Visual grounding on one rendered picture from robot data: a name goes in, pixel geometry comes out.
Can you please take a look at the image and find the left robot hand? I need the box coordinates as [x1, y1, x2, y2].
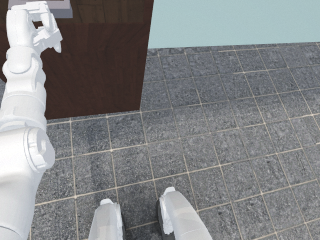
[6, 1, 63, 56]

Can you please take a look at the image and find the left robot shin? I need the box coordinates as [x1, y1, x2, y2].
[94, 198, 123, 240]

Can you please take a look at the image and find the robot left upper arm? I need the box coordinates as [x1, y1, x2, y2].
[0, 126, 55, 240]

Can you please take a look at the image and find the handle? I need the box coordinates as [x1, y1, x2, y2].
[8, 0, 73, 19]

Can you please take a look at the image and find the cabinet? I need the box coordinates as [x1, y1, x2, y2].
[0, 0, 154, 120]

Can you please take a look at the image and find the right robot thigh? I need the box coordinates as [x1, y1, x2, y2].
[159, 191, 213, 240]

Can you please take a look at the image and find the left robot forearm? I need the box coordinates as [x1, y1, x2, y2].
[0, 46, 47, 132]

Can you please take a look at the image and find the drawer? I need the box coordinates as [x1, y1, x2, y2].
[0, 0, 145, 24]

